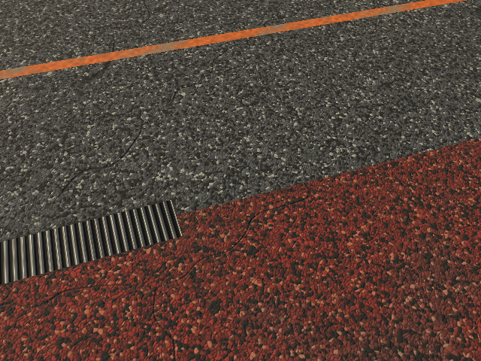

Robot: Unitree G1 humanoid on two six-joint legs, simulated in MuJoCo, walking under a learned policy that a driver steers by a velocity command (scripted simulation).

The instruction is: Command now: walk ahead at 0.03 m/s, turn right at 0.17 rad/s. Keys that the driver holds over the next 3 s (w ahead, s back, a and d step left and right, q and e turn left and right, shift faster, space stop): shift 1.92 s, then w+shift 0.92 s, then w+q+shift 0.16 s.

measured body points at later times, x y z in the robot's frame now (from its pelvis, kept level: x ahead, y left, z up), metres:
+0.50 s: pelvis +0.03 -0.03 +0.00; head +0.04 -0.03 +0.45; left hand +0.14 +0.21 -0.13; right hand +0.15 -0.29 -0.12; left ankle +0.08 +0.10 -0.74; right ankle -0.01 -0.13 -0.74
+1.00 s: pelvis +0.04 -0.03 +0.00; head +0.05 -0.04 +0.45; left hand +0.08 +0.21 -0.14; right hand +0.12 -0.29 -0.14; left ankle +0.08 +0.11 -0.74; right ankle -0.01 -0.13 -0.74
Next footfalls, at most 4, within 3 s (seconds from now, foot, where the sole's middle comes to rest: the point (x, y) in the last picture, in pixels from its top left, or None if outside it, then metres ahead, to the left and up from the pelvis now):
0.08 right None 0.03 -0.13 -0.77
2.24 left None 0.21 0.15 -0.77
2.74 right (252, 275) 0.72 -0.05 -0.77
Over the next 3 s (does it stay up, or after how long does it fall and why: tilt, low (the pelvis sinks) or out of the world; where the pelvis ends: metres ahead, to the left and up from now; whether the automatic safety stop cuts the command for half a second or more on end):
stays up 0.71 0.04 0.00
